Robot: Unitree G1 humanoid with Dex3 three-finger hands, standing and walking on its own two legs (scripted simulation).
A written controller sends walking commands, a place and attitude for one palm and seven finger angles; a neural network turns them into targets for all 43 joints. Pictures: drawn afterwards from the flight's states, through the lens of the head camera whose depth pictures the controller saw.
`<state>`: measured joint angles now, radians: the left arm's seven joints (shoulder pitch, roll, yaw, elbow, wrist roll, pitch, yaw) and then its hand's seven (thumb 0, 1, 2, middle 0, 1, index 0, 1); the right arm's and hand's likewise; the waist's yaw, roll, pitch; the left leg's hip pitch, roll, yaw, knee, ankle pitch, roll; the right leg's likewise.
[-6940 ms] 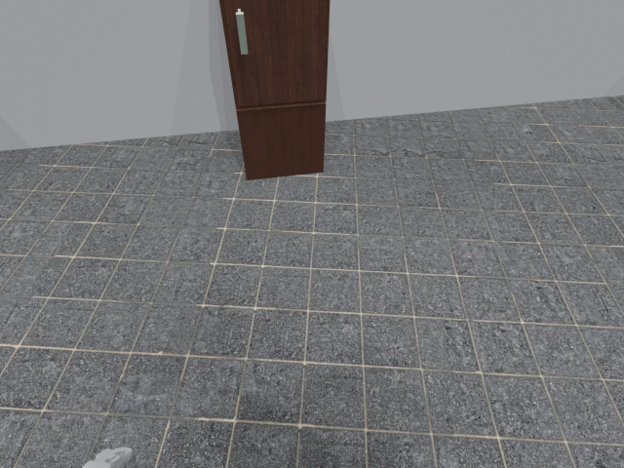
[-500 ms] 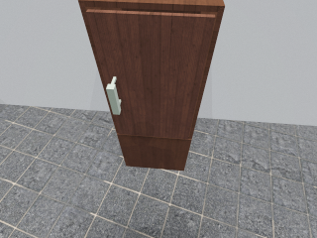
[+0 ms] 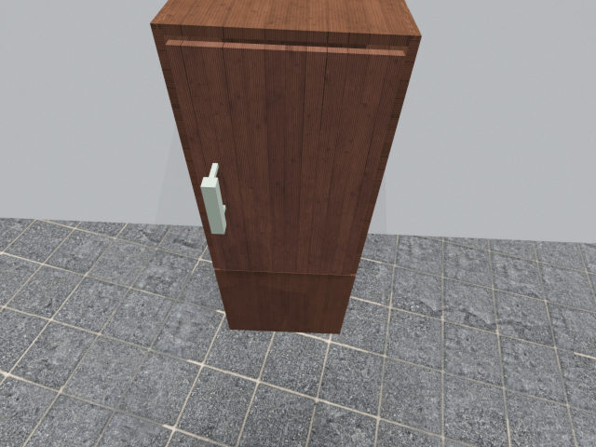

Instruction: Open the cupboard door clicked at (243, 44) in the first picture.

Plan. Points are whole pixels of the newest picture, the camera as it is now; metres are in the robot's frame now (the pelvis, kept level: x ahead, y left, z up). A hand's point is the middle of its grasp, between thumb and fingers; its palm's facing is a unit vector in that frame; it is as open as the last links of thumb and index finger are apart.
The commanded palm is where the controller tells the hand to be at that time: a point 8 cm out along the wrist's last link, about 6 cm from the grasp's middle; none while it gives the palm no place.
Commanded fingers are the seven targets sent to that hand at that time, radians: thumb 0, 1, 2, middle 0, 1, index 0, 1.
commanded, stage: come to a stop and stand still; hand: left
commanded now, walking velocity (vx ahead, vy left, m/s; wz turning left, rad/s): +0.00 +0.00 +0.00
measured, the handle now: (216, 198) +0.56 +0.20 -0.04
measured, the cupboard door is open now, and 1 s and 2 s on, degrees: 0 0 0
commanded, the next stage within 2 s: look again from close up in 0.10 s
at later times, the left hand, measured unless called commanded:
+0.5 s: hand out of the picture -0.02 +0.17 -0.17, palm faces +0.03 -0.97 -0.23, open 7.4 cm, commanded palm none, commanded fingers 0.00 0.90 0.90 -0.20 -0.30 -0.20 -0.30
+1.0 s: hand (183, 428) +0.15 +0.16 -0.04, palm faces +0.26 -0.95 -0.16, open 7.5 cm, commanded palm +0.09 +0.20 -0.07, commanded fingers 0.00 0.64 0.79 -0.22 -0.47 -0.22 -0.47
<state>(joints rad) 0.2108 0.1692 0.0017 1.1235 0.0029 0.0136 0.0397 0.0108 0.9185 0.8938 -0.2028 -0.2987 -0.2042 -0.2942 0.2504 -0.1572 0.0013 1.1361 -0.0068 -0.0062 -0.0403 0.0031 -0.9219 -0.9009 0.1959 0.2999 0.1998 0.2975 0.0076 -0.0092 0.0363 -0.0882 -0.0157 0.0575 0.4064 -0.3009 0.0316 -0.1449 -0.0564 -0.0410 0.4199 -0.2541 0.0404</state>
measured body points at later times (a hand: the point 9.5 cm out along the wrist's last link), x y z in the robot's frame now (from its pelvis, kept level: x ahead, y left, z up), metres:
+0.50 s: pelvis -0.02 -0.01 -0.01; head -0.02 -0.03 +0.44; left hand -0.02 +0.22 -0.16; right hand -0.01 -0.22 -0.18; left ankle -0.05 +0.09 -0.74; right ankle -0.02 -0.14 -0.74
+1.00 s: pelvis -0.03 -0.04 -0.02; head -0.02 -0.06 +0.43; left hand +0.14 +0.21 -0.03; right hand +0.07 -0.30 -0.14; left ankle -0.05 +0.09 -0.74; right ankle -0.02 -0.14 -0.74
